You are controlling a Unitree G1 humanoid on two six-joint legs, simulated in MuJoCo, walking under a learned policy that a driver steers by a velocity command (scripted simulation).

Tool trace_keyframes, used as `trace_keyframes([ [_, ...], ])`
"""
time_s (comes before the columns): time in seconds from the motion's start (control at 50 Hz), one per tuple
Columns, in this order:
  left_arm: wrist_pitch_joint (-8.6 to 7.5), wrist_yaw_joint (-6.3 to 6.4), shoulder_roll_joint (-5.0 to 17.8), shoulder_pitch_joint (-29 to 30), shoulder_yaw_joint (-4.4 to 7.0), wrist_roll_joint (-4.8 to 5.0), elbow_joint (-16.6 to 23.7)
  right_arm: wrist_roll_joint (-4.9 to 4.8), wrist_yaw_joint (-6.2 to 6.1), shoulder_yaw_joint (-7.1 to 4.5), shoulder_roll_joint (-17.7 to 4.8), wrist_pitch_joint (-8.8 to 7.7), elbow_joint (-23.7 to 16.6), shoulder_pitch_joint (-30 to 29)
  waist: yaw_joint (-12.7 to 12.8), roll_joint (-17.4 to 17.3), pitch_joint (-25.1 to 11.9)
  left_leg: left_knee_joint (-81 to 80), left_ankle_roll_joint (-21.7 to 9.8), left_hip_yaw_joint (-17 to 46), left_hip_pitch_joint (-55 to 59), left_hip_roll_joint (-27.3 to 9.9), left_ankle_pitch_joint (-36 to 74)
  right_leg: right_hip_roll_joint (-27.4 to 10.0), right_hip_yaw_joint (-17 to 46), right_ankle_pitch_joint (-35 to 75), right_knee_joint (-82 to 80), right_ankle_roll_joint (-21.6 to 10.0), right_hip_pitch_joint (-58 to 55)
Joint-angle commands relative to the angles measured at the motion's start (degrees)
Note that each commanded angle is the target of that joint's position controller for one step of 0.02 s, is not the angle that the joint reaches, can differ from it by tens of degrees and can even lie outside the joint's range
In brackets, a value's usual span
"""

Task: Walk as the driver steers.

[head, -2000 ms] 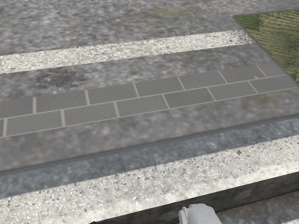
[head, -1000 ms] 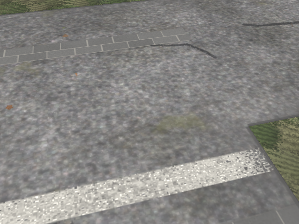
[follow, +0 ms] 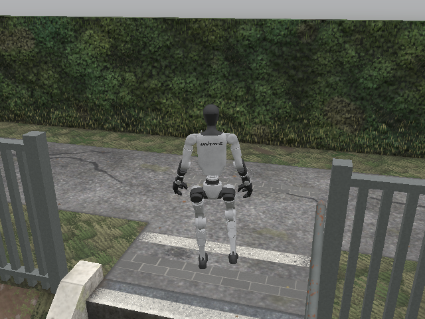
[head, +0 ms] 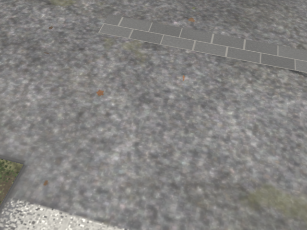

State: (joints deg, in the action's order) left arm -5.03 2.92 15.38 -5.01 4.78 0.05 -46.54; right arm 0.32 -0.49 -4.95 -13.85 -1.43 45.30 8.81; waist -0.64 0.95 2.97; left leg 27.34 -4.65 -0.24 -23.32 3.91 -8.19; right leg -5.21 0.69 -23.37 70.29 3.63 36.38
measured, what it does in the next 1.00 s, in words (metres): steps on the spot: right foot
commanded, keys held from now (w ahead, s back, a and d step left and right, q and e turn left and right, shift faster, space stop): no key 1.00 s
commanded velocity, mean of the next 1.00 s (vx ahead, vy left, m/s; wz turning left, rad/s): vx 0.04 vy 0.00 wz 0.08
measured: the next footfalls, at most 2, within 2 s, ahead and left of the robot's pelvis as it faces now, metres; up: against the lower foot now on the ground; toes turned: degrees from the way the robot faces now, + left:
right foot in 0.22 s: +0.18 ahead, -0.16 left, +0.00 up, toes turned +2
left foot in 1.98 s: +0.52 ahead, +0.09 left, +0.00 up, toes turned +4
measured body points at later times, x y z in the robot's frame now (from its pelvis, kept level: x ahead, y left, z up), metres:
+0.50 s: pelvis +0.08 -0.04 -0.01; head +0.10 -0.04 +0.44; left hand +0.22 +0.20 -0.13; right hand +0.20 -0.28 -0.14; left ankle +0.06 +0.08 -0.73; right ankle +0.14 -0.16 -0.73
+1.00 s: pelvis +0.09 -0.04 +0.00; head +0.10 -0.04 +0.45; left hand +0.17 +0.21 -0.14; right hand +0.16 -0.28 -0.15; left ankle +0.06 +0.08 -0.73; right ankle +0.14 -0.16 -0.73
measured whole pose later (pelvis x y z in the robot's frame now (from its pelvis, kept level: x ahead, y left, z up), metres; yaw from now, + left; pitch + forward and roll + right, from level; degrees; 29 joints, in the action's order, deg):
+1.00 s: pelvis +0.09 -0.04 +0.00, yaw +2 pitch -2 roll +0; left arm -0.2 2.5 10.7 -8.4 3.2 -0.2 -56.8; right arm 0.3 -3.0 -3.5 -9.7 -0.3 53.7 14.3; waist 0.6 0.0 2.2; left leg 32.7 -0.2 2.3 -11.2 1.2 -20.0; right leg -0.3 -0.6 -13.4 32.5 -0.3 17.6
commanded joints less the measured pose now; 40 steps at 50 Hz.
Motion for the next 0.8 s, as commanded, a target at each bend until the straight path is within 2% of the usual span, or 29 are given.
trace_keyframes([
  [0.02, 1.22, 0.68, 1.28, -6.58, 0.0, -0.58, 1.87, 0.54, -0.41, -1.43, -7.44, -1.51, -5.01, -2.06, 3.39, -3.37, -12.52, -6.32, -11.52, 10.7, 7.36, -14.9, 39.54, -0.58, 1.0, 4.63, -9.69, -0.28, -2.94],
  [0.06, 1.45, 0.37, 0.56, -4.67, -0.67, -0.74, 2.29, 0.09, -0.83, -1.39, -7.62, -1.1, -5.13, -1.8, 2.81, -4.98, -13.49, -6.1, -10.31, 8.66, 6.77, -13.8, 37.95, 0.1, 0.79, 10.73, -16.72, -0.39, -5.94],
  [0.12, 1.95, -0.04, 2.0, -2.3, -0.63, -0.2, 2.78, -0.01, -0.93, -0.92, -6.71, -0.71, -4.78, -1.17, 1.82, -6.61, -13.67, -5.87, -9.28, 8.57, 6.7, -13.69, 30.99, 1.04, 0.98, 15.3, -23.7, -0.56, -9.97],
  [0.16, 2.24, -0.41, 2.67, -0.51, -0.44, -0.22, 3.2, 0.08, -0.83, -0.46, -5.57, -0.62, -4.1, -0.71, 1.26, -7.3, -12.46, -4.49, -8.33, 9.74, 7.06, -13.85, 24.84, 1.7, 1.07, 14.77, -28.2, -1.15, -11.82],
  [0.2, 2.0, -0.99, 2.09, -1.31, -0.39, -0.57, 2.9, -0.33, -0.81, 0.24, -4.08, -0.58, -3.71, -1.47, 2.69, -7.41, -11.28, -1.1, -6.15, 9.97, 6.19, -12.61, 17.56, 3.09, -0.26, 18.18, -37.63, -2.92, -16.92],
  [0.22, 1.8, -1.24, 2.24, -1.97, -0.3, -1.25, 2.49, -0.29, -0.78, 0.65, -2.76, -0.79, -3.19, 0.05, 2.75, -6.36, -11.05, 1.09, -3.81, 9.41, 5.3, -10.2, 11.58, 2.95, 0.11, 25.23, -42.75, -3.98, -21.1],
  [0.24, 1.54, -1.22, 4.2, -2.5, -0.12, -2.2, 2.76, 0.72, -0.89, 1.16, -0.94, -1.09, -3.04, 2.46, 1.06, -2.5, -11.78, 5.28, -0.73, 7.58, 3.04, -6.39, 3.32, -2.25, 5.49, 40.62, -42.93, -5.23, -25.96],
  [0.26, 1.88, -1.06, 6.21, -1.18, 0.18, -2.57, 3.57, 1.11, -0.92, 0.94, -0.26, -1.32, -1.77, 9.33, -3.32, 7.05, -12.51, 9.59, 2.15, 4.37, -2.32, -1.57, -11.62, -8.21, 10.25, 46.63, -41.66, -10.51, -30.58],
  [0.28, 2.42, -1.12, 2.81, -0.31, -0.53, -2.11, 3.42, 1.02, -1.17, 0.98, -1.0, -0.92, -2.1, 8.92, -2.84, 13.4, -14.03, 10.42, 4.17, 3.03, -0.12, -3.0, -14.25, -11.35, 14.88, 35.59, -44.58, -14.95, -27.13],
  [0.3, 2.74, -1.35, 0.26, 1.51, -1.19, -1.88, 3.61, 0.72, -1.29, 0.65, -2.39, -0.1, -2.53, 5.62, -2.39, 12.14, -12.52, 8.46, 4.62, 3.05, 3.77, -4.19, -11.74, -9.1, 14.63, 24.92, -45.99, -13.84, -22.29],
  [0.32, 3.09, -1.5, -0.03, 2.92, -1.27, -1.8, 3.85, 0.78, -1.45, 0.44, -2.52, 0.87, -2.7, 3.51, -2.2, 9.43, -10.64, 6.61, 4.23, 2.64, 5.89, -4.09, -9.32, -5.66, 11.16, 17.33, -45.75, -10.83, -18.81],
  [0.34, 3.17, -1.58, 0.67, 3.0, -1.11, -1.53, 4.13, 0.88, -1.51, 0.18, -2.94, 1.71, -2.35, 2.8, -1.33, 6.49, -7.92, 5.04, 3.38, 3.38, 5.15, -3.78, -8.95, -2.87, 7.74, 12.81, -44.85, -8.46, -17.38],
  [0.38, 2.9, -1.26, 2.05, 0.7, -0.69, -1.24, 3.17, 0.85, -1.5, 0.25, -2.36, 2.16, -2.15, 2.44, -0.09, 2.62, -5.81, 2.81, 2.15, 4.81, 4.71, -4.28, -8.31, -0.42, 4.69, 9.89, -43.33, -6.11, -17.32],
  [0.42, 2.75, -0.85, 1.39, -0.64, -0.75, -1.11, 2.48, 0.49, -1.46, 0.31, -1.84, 1.51, -1.75, 2.38, 0.64, 1.08, -5.91, 2.42, 1.87, 5.33, 4.15, -4.66, -5.96, 0.44, 3.52, 14.27, -41.44, -5.85, -19.8],
  [0.5, 2.93, -0.59, 0.64, -1.24, -0.7, -0.74, 1.48, 0.31, -1.49, 0.21, -1.33, 0.75, -0.69, 2.98, 1.09, -0.6, -6.95, 2.58, 2.35, 5.36, 4.42, -4.77, -2.51, 0.85, 2.85, 19.94, -39.52, -6.76, -23.17],
  [0.8, 4.02, -0.42, 0.44, -1.75, -0.54, -0.38, -4.53, 0.03, -2.46, 0.22, -1.25, 0.63, 3.76, 6.22, 1.12, -1.12, -3.21, -0.08, 2.77, 5.17, 5.57, -5.1, -3.89, 2.36, 1.52, 16.8, -41.26, -6.02, -24.08],
])
Velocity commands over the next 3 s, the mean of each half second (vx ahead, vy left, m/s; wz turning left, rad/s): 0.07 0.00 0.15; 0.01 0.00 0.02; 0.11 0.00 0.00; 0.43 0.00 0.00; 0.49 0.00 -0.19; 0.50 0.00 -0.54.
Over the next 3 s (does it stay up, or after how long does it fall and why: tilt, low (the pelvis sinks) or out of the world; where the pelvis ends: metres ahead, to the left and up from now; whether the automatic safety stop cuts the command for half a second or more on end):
stays up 0.95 -0.08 0.00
